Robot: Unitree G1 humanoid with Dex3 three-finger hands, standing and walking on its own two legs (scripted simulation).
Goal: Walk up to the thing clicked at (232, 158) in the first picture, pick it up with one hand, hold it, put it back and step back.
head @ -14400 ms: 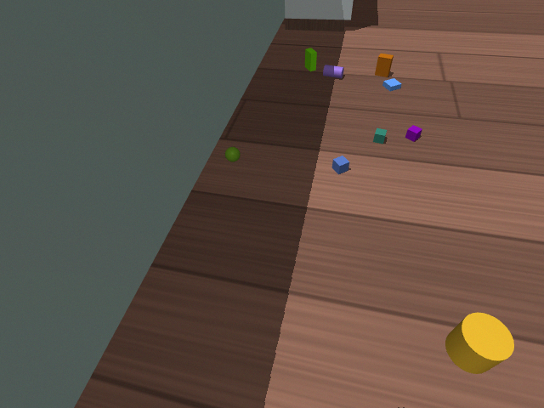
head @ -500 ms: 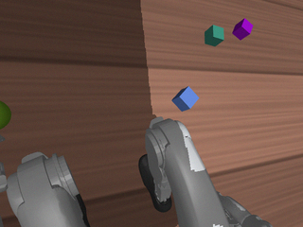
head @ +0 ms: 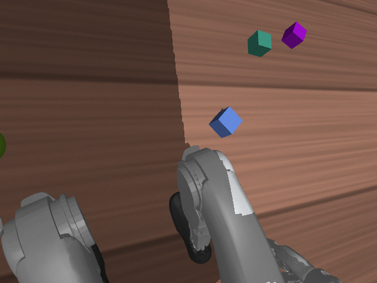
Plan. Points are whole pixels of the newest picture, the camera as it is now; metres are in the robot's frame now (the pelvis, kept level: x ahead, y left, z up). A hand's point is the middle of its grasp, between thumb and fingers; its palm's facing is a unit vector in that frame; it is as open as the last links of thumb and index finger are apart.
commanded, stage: close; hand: left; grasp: from above
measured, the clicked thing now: out of the picture +0.43 +0.33 -0.25
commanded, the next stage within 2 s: settle in 0.90 s
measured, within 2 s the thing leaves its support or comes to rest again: leaves its support in 1.28 s
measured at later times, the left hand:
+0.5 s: hand out of the picture +0.42 +0.32 -0.23, palm faces -0.41 -0.17 -0.90, open 10.7 cm
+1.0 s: hand out of the picture +0.42 +0.33 -0.23, palm faces -0.41 -0.17 -0.89, open 10.6 cm
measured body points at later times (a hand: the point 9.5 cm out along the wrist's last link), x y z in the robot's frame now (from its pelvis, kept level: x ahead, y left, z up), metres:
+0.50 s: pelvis +0.00 +0.00 +0.00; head +0.26 +0.12 +0.35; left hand +0.44 +0.33 -0.18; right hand +0.08 -0.26 -0.07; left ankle +0.07 +0.14 -0.26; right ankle +0.11 -0.12 -0.26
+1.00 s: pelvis +0.00 +0.00 +0.00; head +0.26 +0.11 +0.35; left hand +0.44 +0.33 -0.18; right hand +0.06 -0.26 -0.07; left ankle +0.07 +0.14 -0.26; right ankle +0.11 -0.12 -0.26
